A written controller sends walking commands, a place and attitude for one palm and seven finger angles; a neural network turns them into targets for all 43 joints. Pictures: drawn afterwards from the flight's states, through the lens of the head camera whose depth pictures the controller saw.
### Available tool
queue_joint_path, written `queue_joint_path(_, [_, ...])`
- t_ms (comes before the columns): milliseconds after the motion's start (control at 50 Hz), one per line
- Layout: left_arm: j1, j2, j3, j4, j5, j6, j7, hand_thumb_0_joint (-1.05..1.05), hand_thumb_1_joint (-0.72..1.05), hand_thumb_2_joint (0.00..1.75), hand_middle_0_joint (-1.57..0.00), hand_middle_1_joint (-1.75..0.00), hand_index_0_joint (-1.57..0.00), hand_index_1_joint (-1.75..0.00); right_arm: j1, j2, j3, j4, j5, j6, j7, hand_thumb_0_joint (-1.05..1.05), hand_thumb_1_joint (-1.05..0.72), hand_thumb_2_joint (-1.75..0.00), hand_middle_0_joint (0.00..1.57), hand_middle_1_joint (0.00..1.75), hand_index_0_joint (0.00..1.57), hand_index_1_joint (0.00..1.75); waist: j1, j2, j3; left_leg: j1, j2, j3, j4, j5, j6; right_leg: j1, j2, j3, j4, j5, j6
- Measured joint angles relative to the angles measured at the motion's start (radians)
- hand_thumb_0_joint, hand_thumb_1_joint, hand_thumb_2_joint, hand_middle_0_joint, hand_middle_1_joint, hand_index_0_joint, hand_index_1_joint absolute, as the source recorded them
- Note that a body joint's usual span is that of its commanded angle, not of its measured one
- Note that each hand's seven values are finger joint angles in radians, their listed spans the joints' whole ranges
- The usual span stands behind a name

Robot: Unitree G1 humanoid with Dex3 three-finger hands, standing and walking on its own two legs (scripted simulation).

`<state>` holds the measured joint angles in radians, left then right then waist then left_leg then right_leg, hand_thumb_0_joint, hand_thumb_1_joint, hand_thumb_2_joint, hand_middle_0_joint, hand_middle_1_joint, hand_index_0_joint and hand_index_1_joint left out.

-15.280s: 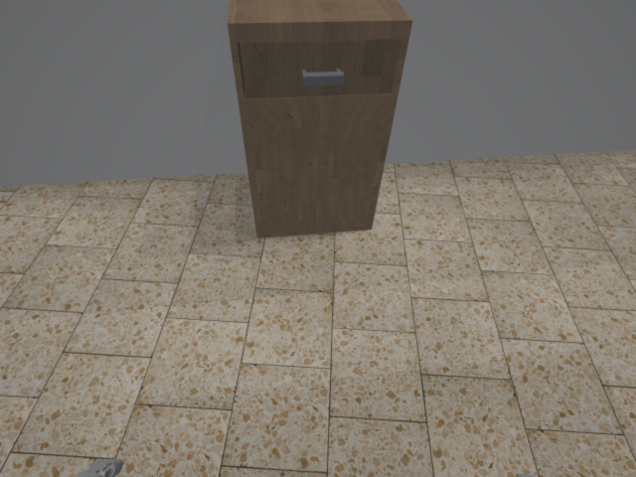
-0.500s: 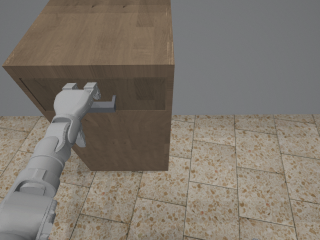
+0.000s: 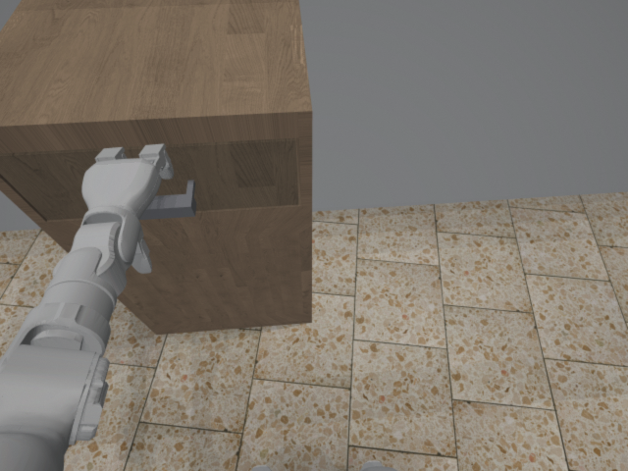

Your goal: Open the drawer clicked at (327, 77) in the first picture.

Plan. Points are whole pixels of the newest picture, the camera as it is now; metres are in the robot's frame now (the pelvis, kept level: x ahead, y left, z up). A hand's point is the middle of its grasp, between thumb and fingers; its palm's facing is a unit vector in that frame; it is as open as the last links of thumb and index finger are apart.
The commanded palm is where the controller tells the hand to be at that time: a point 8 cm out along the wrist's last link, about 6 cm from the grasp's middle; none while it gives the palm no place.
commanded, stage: move the hooked fingers above the handle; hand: left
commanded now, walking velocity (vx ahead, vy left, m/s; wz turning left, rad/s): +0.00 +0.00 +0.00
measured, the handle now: (158, 197) +0.53 +0.24 -0.02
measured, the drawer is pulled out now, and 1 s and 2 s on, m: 0.00 0.00 0.00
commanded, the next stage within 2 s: lower the fingers behind the handle in 0.70 s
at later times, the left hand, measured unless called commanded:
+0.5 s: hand (138, 207) +0.47 +0.24 +0.03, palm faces -0.05 -0.03 -1.00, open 13.8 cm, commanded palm +0.44 +0.24 +0.09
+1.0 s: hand (144, 211) +0.47 +0.24 +0.02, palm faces -0.10 -0.03 -0.99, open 13.8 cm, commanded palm +0.46 +0.24 +0.08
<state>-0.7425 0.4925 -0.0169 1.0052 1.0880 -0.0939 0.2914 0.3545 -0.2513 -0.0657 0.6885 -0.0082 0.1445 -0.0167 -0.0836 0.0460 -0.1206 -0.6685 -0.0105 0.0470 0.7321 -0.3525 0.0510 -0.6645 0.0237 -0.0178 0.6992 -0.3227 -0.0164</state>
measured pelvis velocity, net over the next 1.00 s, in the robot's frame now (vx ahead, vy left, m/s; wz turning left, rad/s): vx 0.01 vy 0.00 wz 0.00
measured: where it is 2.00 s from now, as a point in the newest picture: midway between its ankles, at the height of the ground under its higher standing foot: outside the picture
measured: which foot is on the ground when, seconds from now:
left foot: down 0.00-1.00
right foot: down 0.00-1.00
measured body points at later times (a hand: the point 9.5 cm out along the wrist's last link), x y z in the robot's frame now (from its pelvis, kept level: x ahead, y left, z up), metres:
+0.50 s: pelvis +0.01 +0.00 +0.00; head +0.09 -0.01 +0.44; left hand +0.46 +0.24 +0.09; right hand +0.05 -0.27 -0.13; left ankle -0.01 +0.09 -0.71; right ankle +0.00 -0.11 -0.71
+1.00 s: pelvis +0.01 +0.00 +0.00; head +0.10 -0.01 +0.44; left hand +0.47 +0.24 +0.07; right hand +0.05 -0.27 -0.13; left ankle -0.01 +0.09 -0.71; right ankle +0.00 -0.11 -0.71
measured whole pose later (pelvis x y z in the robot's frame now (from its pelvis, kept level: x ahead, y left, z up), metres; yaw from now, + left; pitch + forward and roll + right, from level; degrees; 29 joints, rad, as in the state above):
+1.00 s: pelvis +0.01 +0.00 +0.00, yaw +0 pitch +18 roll -1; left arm -0.73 0.49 -0.02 1.02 1.08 -0.09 0.28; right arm 0.33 -0.25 -0.06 0.67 -0.01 0.16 -0.02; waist -0.08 0.05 -0.13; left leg -0.67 -0.01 0.04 0.73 -0.37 0.05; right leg -0.66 0.03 -0.02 0.70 -0.34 -0.02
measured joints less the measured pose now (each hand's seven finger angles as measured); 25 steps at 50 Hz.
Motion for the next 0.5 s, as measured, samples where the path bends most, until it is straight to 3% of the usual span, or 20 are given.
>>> queue_joint_path(500, [0.014, 0.002, 0.011, -0.012, -0.004, -0.003, 0.003, 0.0, -0.49, 0.3, -0.32, -1.2, -0.32, -1.2, -0.026, -0.001, 0.008, -0.014, 0.002, 0.008, -0.003, 0.0, -0.91, -0.9, 0.2, 0.3, 0.2, 0.3, 0.006, -0.002, -0.009, 0.007, 0.003, -0.003, -0.004, -0.011, -0.002, 0.009, 0.004, -0.001, -0.008, -0.009, -0.001])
